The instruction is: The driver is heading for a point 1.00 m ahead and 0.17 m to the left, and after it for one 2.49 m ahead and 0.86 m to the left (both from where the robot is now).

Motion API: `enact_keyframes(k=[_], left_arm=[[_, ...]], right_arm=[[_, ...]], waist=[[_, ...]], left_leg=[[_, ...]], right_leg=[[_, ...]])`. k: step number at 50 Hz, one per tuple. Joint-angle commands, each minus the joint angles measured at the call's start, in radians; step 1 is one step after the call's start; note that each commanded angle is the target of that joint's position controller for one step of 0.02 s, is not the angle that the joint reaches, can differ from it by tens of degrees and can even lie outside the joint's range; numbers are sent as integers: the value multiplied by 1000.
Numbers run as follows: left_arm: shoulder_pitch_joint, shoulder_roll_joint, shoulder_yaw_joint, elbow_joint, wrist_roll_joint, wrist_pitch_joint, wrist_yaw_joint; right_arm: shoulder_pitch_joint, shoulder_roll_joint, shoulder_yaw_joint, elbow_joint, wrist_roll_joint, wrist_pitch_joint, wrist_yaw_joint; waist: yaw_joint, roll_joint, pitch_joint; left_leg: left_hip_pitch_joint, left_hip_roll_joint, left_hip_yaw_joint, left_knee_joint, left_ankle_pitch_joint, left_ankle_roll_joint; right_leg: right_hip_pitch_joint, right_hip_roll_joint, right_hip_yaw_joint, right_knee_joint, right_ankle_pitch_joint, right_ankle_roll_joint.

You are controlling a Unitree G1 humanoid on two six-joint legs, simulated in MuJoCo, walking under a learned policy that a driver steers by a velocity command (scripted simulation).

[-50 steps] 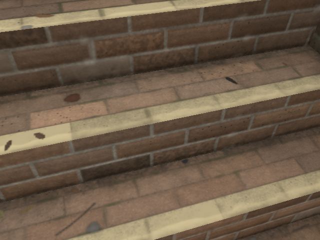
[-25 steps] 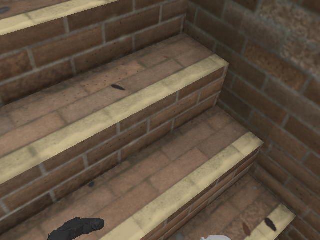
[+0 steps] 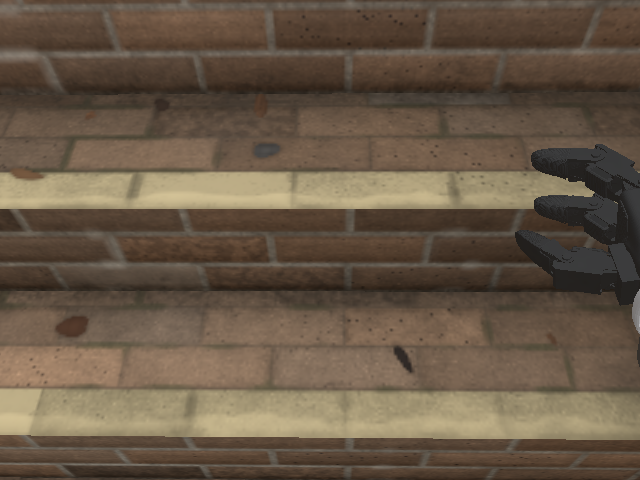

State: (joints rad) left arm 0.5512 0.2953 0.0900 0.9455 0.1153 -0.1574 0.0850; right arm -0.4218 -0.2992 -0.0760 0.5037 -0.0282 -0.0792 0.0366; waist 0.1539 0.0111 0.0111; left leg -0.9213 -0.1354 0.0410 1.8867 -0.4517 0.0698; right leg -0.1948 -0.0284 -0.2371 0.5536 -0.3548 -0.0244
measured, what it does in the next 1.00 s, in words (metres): climbs, turning left: left foot 0.21 m higher, then right foot 0.20 m higher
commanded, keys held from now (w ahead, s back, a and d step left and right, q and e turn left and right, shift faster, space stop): w+q+shift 0.58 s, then w+shift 0.20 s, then w+e+shift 0.22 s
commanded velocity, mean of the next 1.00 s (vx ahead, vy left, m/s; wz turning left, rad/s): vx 0.99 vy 0.00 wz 0.67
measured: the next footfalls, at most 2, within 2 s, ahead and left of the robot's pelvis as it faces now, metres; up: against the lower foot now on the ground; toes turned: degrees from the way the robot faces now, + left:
left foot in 0.20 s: +0.22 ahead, +0.03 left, +0.21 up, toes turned +13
right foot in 0.56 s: +0.51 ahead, -0.15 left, +0.41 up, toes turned +25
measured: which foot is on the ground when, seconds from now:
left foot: up 0.00-0.18, down 0.20-0.56, up 0.58-1.00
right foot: down 0.00-0.22, up 0.24-0.54, down 0.56-1.00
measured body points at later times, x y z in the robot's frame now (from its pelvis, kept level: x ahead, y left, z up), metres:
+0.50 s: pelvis +0.26 -0.05 +0.21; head +0.30 -0.09 +0.65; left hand +0.54 +0.20 +0.31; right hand +0.38 -0.33 +0.05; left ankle +0.18 +0.02 -0.52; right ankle +0.41 -0.15 -0.23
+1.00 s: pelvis +0.53 +0.03 +0.42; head +0.59 +0.04 +0.86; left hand +0.31 +0.22 +0.31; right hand +0.87 +0.05 +0.36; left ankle +0.52 +0.20 -0.04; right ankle +0.47 -0.17 -0.32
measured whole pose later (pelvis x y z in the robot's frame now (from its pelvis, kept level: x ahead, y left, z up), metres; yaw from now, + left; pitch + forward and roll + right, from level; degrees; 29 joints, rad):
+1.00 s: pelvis +0.53 +0.03 +0.42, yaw +34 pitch +5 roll +2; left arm 0.51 0.23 0.08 0.93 0.04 -0.16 0.06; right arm -0.12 -0.18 -0.04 0.52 -0.09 0.02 0.04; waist 0.08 0.04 0.03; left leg -1.29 0.06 -0.01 1.96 -0.56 0.09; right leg 0.02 -0.11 -0.12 0.27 -0.37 0.03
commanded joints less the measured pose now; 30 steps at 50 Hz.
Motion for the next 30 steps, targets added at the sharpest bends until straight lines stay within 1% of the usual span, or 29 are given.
enact_keyframes(k=[1,3,4,5,6,7,8,9,10,11,12,13,14,15,16,17,18,19,20,21,22,23,24,25,26,27,28,29,30], left_arm=[[217,-123,-80,49,10,-67,5],[108,-52,-71,8,-6,-88,-56],[125,-31,-65,5,2,-67,-73],[181,-72,-78,23,-6,-48,-65],[142,-97,-104,7,-43,-30,-31],[148,-5,-101,-28,-89,-20,0],[188,120,-78,-57,-117,-40,7],[144,203,-51,-84,-134,-37,5],[19,267,-10,-164,-157,-9,-25],[-75,284,17,-243,-152,9,-70],[-206,136,-19,-329,-78,4,-103],[-358,50,-23,-434,-78,16,-115],[-415,5,-28,-474,-64,26,-101],[-403,-101,-68,-486,-54,43,-63],[-364,-160,-96,-514,-40,64,-36],[-357,-180,-109,-526,-35,94,-13],[-346,-178,-125,-559,-65,100,-1],[-469,-137,-110,-573,-95,108,18],[-569,-139,-104,-616,-87,111,22],[-663,-184,-122,-647,-76,108,29],[-826,-212,-146,-695,-39,103,26],[-857,-250,-165,-715,-39,90,17],[-866,-282,-182,-711,-35,80,-4],[-733,-264,-192,-685,-52,87,-19],[-665,-198,-162,-616,-96,95,-18],[-509,-150,-129,-535,-106,97,-18],[-221,-30,-69,-461,-96,101,-19],[-98,155,-11,-407,-94,82,-21],[-213,138,-18,-445,-91,78,2]], right_arm=[[-83,249,121,-184,-9,62,1],[-66,219,120,-224,-20,86,-37],[-123,205,126,-255,1,86,-48],[-203,205,132,-275,14,92,-41],[-149,223,148,-290,44,117,-30],[-5,132,141,-225,95,132,-15],[137,89,113,-202,63,151,-37],[304,41,66,-142,10,192,-53],[438,-12,29,-85,-29,198,-53],[502,-57,-2,-24,-21,175,-38],[439,-66,-16,-19,23,174,-48],[385,-104,-41,-14,6,159,-54],[367,-69,-31,33,21,123,-56],[384,-22,-14,98,11,81,-58],[397,31,1,152,-17,37,-55],[399,16,-7,190,-17,12,-42],[327,-21,-9,184,-11,11,-28],[323,-25,-17,215,-6,6,-26],[450,-19,-15,260,-7,-11,-25],[565,-8,-12,312,-8,-16,-29],[714,6,-13,363,10,-17,-30],[804,-14,-24,387,-9,-11,-48],[824,-43,-40,372,-6,1,-69],[683,-120,-59,301,-5,24,-71],[677,-133,-68,250,4,30,-60],[672,-173,-80,241,22,30,-43],[590,-213,-98,206,12,17,-18],[502,-102,-76,138,2,-24,28],[536,-55,-71,108,-37,-16,32]], waist=[[-51,-53,-22],[-150,-30,7],[-158,0,63],[-128,25,74],[-186,31,30],[-203,49,-91],[-208,-96,-160],[-264,-268,-241],[-317,-271,-295],[-359,-107,-384],[-350,134,-343],[-268,-5,-262],[-224,-86,-150],[-148,-116,24],[-64,-103,88],[-14,-43,121],[63,43,196],[19,80,228],[-50,105,212],[-93,109,207],[-172,66,210],[-199,24,150],[-182,-67,38],[-75,-138,-90],[-87,-152,-188],[-22,-152,-319],[123,-126,-453],[125,-498,-592],[44,-429,-568]], left_leg=[[-439,-40,-62,278,-141,-4],[-521,-22,-92,490,-217,43],[-489,-15,0,369,-227,62],[-383,-10,91,170,-200,64],[-57,2,114,-103,-163,73],[469,-89,285,-383,-86,62],[688,-86,242,-507,-84,63],[718,-109,274,-478,-228,82],[798,-100,175,-640,-267,139],[958,-35,-70,-950,-169,237],[1029,150,-638,-1190,-194,433],[771,255,-896,-1373,-270,429],[609,284,-978,-1482,-365,386],[449,262,-921,-1528,-320,319],[304,230,-839,-1532,-226,278],[210,197,-730,-1546,-126,229],[46,165,-543,-1623,-54,178],[-55,176,-468,-1674,64,235],[35,185,-543,-1685,133,284],[138,187,-554,-1686,113,280],[231,145,-549,-1663,85,228],[371,125,-518,-1627,144,236],[402,154,-499,-1643,320,239],[213,156,-349,-1772,553,207],[97,177,-353,-1771,750,194],[232,154,-282,-1538,1170,166],[242,126,-257,-1155,1425,110],[125,6,-190,-655,500,38],[12,13,-324,-253,354,17]], right_leg=[[372,-272,319,-235,1090,-72],[319,-274,249,-283,1073,-104],[239,-236,182,-356,1090,-88],[168,-183,121,-406,1076,-63],[-6,-154,14,-440,1286,-28],[-208,-142,-12,-405,1697,-34],[-180,-212,55,-231,1957,-2],[-48,-295,94,-25,2333,-15],[-53,-307,144,291,2452,-13],[-201,-166,167,829,1528,-21],[-719,120,195,1413,254,49],[-825,109,368,1671,188,35],[-851,88,400,1739,150,22],[-935,92,410,1803,120,-5],[-957,76,431,1848,30,-16],[-950,38,477,1844,-44,-30],[-863,12,436,1576,-50,-14],[-861,26,351,1653,-97,16],[-978,14,333,1792,-154,35],[-1099,-8,357,1812,-200,12],[-1144,-56,392,1654,-297,-25],[-1157,-65,391,1538,-362,-40],[-995,-85,420,1362,-275,-64],[-482,-47,249,983,-177,-62],[-86,-16,179,823,-223,-44],[92,52,122,706,-248,-39],[302,30,259,552,-402,-78],[388,-256,858,229,-549,-159],[276,-359,1188,-74,-642,-159]])
Velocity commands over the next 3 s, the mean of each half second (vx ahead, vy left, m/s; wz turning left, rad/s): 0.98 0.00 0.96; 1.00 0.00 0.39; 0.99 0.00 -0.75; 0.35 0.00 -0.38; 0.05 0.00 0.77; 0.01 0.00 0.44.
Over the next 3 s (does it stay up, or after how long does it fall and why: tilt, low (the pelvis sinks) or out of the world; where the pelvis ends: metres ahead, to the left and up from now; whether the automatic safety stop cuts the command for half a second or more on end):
stays up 1.12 0.32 1.02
